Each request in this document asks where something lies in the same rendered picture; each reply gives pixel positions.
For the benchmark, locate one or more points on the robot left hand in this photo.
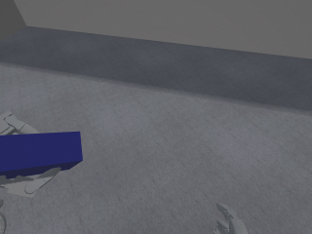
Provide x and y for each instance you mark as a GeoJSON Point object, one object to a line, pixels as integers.
{"type": "Point", "coordinates": [22, 185]}

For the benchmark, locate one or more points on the robot right hand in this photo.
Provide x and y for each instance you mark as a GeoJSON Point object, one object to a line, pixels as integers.
{"type": "Point", "coordinates": [236, 225]}

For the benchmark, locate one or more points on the sponge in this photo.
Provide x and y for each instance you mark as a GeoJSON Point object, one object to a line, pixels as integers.
{"type": "Point", "coordinates": [34, 154]}

